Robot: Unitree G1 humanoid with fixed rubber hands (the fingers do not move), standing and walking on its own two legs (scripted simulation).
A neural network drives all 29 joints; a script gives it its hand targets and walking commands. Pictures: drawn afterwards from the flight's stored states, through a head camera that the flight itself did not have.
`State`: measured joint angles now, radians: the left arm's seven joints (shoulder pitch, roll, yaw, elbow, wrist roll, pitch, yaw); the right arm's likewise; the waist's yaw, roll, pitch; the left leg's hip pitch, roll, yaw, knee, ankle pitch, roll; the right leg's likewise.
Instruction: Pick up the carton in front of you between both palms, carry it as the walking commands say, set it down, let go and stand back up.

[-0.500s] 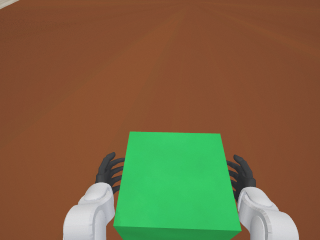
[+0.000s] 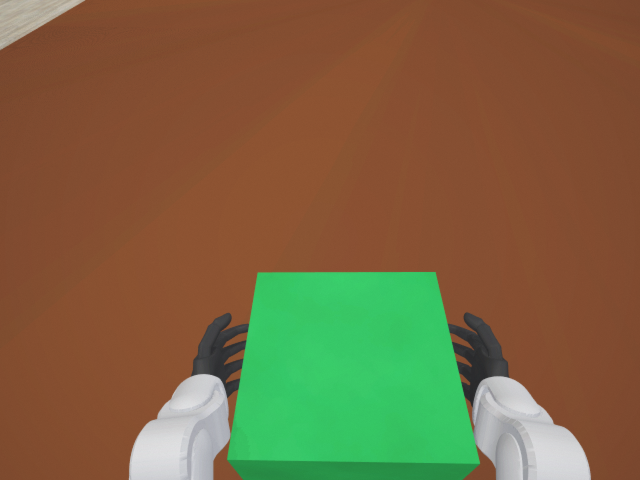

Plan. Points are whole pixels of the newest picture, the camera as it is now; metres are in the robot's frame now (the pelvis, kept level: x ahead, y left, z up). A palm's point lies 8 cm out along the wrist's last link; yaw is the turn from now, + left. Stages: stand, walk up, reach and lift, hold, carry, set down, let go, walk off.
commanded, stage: carry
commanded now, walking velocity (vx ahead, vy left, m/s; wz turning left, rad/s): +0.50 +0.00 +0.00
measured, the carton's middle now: (345, 397) +0.24 +0.00 -0.01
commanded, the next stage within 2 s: none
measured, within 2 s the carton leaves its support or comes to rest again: neither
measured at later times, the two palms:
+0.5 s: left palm (239, 206) +0.50 +0.17 +0.07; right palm (436, 208) +0.48 -0.13 +0.08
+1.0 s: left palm (260, 178) +0.56 +0.14 +0.08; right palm (446, 180) +0.55 -0.16 +0.08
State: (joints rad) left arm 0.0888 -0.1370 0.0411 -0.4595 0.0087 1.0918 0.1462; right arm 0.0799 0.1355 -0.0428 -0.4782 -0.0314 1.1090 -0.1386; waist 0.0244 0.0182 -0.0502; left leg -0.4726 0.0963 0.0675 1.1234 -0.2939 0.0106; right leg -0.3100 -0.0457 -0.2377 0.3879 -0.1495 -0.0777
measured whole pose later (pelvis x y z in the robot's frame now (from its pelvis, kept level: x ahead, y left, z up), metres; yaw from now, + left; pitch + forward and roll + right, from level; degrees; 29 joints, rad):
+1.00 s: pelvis +0.33 +0.01 -0.01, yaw -3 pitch +3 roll +0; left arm 0.04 -0.13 0.05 -0.50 0.01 1.16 0.16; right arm 0.04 0.13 -0.05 -0.50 -0.02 1.16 -0.15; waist 0.00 -0.01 -0.13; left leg -0.32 0.07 0.21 0.55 -0.28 0.01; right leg -0.17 -0.05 -0.12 0.52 -0.40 0.01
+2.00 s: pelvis +0.28 +0.01 -0.01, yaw -3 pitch +2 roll +0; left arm -0.23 -0.14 0.18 0.20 0.23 0.69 0.03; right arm -0.23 0.14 -0.20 0.21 -0.23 0.67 -0.02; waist 0.00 0.00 -0.05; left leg -0.35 0.08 0.21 0.50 -0.18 0.03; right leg -0.22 -0.04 -0.12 0.51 -0.32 0.00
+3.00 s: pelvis +0.26 +0.02 +0.00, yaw -2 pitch -7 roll +0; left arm -0.28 -0.16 0.22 0.21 0.28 0.73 0.02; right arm -0.29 0.16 -0.26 0.28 -0.26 0.66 0.02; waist 0.00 -0.05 0.07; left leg -0.14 -0.01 0.07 0.37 -0.11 0.03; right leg -0.02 0.00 0.05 0.41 -0.27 0.00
